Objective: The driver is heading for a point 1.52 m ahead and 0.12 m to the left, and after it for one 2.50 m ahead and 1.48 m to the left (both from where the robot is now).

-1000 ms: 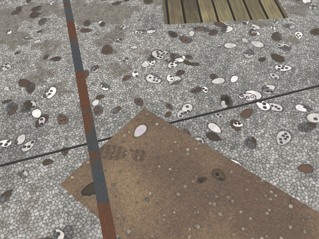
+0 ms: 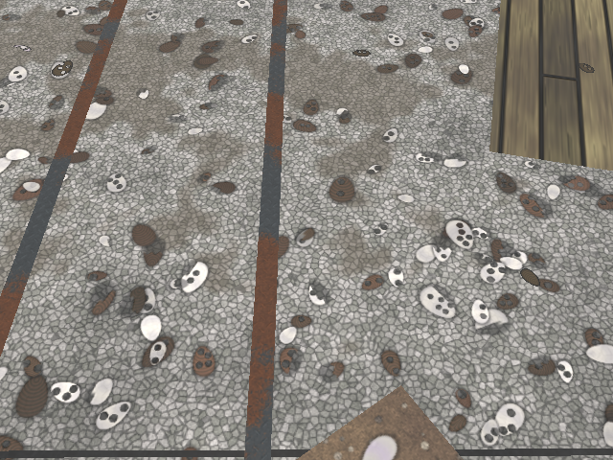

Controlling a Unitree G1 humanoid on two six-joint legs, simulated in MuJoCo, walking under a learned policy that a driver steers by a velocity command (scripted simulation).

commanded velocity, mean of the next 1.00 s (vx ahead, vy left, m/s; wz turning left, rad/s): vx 0.50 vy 0.00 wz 0.17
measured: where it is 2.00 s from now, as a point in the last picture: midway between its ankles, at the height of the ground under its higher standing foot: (281, 284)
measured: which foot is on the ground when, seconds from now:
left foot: up 0.00-0.48, down 0.50-0.98, up 1.00-1.00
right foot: down 0.00-0.52, up 0.54-0.94, down 0.96-1.00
